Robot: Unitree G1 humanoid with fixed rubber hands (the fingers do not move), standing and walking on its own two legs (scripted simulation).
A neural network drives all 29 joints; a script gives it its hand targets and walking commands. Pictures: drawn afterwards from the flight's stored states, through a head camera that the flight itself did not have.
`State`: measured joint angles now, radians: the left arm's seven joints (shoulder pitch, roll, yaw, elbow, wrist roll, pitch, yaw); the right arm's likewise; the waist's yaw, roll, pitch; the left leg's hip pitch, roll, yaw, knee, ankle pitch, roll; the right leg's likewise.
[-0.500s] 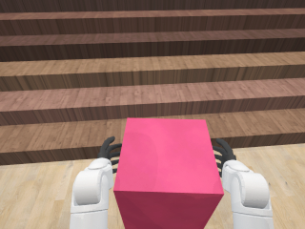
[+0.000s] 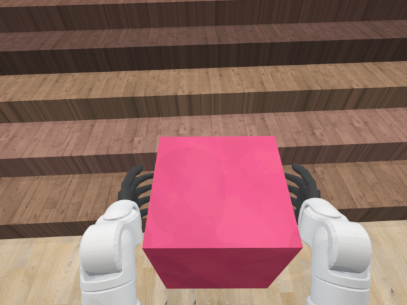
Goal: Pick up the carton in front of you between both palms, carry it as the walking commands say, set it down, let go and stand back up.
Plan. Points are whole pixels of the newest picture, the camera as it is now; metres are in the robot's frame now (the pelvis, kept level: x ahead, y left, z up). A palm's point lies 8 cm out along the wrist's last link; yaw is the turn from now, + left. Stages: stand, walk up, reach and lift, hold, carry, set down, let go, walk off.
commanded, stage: carry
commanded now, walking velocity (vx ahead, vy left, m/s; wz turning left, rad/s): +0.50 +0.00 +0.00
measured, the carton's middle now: (217, 217) +0.30 +0.00 +0.03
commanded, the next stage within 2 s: none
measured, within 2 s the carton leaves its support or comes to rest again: neither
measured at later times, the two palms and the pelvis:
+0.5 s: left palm (168, 65) +0.73 +0.13 +0.13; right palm (274, 70) +0.69 -0.17 +0.13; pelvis +0.33 +0.02 -0.01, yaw -4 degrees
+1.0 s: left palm (189, 12) +1.10 +0.08 +0.15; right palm (266, 9) +1.10 -0.22 +0.16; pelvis +0.71 -0.07 +0.05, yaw -3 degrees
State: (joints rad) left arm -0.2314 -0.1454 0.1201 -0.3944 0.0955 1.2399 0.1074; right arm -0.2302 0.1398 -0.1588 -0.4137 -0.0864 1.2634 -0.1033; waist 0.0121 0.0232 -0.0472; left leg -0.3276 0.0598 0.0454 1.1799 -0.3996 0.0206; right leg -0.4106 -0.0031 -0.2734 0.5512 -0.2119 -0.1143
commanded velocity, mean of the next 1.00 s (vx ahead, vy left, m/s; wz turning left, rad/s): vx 0.50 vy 0.00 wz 0.00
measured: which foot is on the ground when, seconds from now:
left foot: up 0.00-0.38, down 0.40-0.92, up 0.94-1.00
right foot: down 0.00-0.42, up 0.44-0.88, down 0.90-1.00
